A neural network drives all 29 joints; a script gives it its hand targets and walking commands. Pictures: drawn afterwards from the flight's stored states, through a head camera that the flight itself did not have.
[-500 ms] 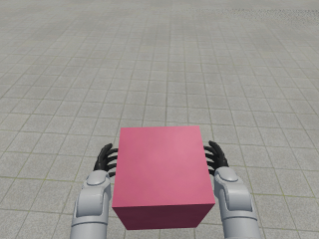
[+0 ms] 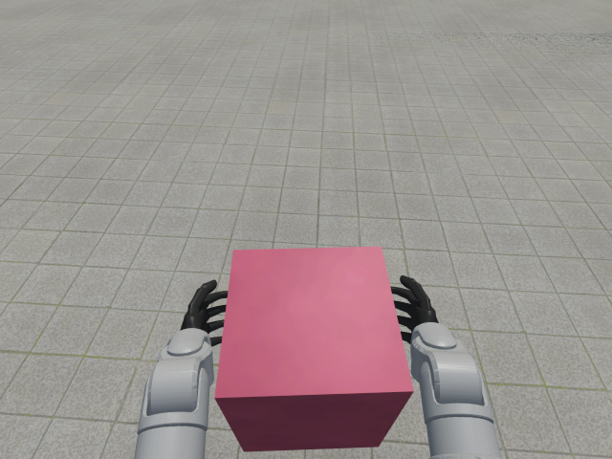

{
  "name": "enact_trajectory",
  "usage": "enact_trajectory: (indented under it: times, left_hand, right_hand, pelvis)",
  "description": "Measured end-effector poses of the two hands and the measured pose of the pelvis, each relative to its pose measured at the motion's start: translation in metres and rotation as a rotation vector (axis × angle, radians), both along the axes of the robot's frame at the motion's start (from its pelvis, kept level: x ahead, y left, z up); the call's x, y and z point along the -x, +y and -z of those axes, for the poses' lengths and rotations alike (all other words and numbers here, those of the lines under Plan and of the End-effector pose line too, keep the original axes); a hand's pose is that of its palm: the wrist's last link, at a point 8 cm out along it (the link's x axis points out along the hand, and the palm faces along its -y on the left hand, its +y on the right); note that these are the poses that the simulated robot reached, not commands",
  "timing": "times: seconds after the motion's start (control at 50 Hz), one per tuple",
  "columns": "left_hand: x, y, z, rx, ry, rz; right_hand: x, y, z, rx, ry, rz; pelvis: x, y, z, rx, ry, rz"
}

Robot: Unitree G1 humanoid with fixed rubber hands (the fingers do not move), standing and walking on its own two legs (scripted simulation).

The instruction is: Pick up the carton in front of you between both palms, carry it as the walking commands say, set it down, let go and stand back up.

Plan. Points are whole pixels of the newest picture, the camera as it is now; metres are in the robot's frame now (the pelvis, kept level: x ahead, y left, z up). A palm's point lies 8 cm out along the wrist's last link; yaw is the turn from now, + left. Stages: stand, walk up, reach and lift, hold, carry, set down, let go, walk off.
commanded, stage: carry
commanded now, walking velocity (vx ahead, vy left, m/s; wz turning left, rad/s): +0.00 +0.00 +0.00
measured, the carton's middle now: (309, 353) +0.30 +0.00 -0.04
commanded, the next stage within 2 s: hold in 0.24 s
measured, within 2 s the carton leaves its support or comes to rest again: neither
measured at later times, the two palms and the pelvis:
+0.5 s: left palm (229, 332) +0.29 +0.10 +0.04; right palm (463, 364) +0.24 -0.19 +0.04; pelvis -0.01 +0.01 +0.01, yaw -9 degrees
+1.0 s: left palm (189, 331) +0.29 +0.15 +0.05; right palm (429, 372) +0.22 -0.14 +0.06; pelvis -0.03 +0.07 +0.01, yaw -13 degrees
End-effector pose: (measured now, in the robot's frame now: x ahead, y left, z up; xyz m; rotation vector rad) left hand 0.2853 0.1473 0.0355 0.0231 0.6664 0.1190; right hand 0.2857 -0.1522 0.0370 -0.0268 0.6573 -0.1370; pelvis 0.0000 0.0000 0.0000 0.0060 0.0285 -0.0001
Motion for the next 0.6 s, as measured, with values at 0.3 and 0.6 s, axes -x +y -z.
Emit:
enact_trajectory:
  times: [0.3,0.6]
  left_hand:
    - [0.005,-0.004,-0.001,-0.003,0.000,-0.003]
    - [-0.006,-0.044,-0.008,-0.012,-0.005,0.237]
  right_hand:
    - [0.004,-0.004,0.000,0.002,0.001,-0.008]
    - [0.060,-0.037,-0.008,0.005,-0.002,0.216]
  pelvis:
    - [0.002,-0.005,-0.003,-0.011,-0.036,0.020]
    - [0.016,0.023,-0.013,0.017,-0.127,0.197]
